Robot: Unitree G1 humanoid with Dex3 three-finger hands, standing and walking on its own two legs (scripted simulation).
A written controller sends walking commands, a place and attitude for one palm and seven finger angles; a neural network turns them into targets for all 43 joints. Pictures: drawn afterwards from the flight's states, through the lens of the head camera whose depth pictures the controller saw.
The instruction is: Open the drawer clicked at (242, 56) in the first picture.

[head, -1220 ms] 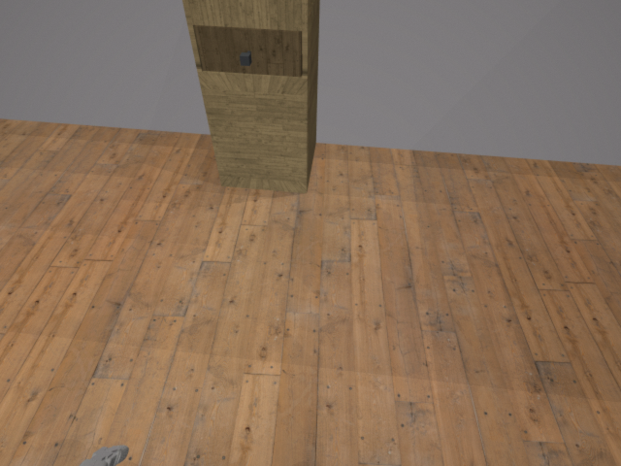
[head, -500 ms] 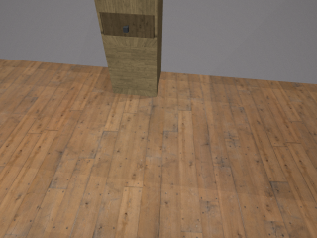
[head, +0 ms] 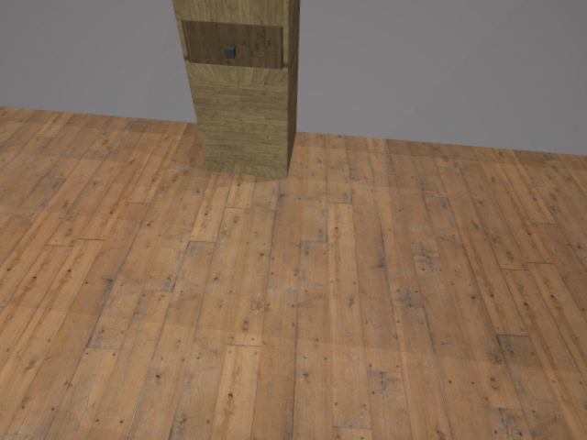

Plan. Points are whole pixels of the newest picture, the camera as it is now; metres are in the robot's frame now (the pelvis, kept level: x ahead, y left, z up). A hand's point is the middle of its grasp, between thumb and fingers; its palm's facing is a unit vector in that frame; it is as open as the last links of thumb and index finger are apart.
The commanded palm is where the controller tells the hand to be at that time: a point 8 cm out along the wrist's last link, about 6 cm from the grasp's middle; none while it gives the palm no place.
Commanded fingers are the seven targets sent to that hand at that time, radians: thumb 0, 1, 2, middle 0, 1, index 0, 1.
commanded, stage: look at it before walking up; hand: left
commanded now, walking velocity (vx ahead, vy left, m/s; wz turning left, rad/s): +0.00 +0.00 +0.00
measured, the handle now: (231, 50) +1.47 +0.32 -0.10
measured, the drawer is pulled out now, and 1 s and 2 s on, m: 0.00 0.00 0.00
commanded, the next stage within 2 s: walk to a spot facing it in 0.22 s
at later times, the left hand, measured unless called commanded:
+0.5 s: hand out of the picture +0.07 +0.23 -0.17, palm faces +0.03 -0.96 -0.28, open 7.4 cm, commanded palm none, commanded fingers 0.00 0.90 0.90 -0.20 -0.30 -0.20 -0.30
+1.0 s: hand (145, 401) +0.21 +0.26 -0.18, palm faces +0.17 -0.97 -0.15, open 7.4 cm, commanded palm none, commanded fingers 0.00 0.90 0.90 -0.20 -0.30 -0.20 -0.30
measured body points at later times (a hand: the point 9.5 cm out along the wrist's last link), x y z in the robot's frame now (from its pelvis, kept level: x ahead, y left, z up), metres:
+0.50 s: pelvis +0.02 +0.01 +0.00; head +0.01 +0.01 +0.45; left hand +0.07 +0.28 -0.15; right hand +0.08 -0.27 -0.14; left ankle +0.00 +0.13 -0.74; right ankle +0.00 -0.12 -0.74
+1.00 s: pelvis +0.19 +0.08 +0.00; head +0.20 +0.10 +0.45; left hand +0.20 +0.31 -0.16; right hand +0.11 -0.12 -0.15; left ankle +0.07 +0.14 -0.74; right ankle +0.30 -0.05 -0.68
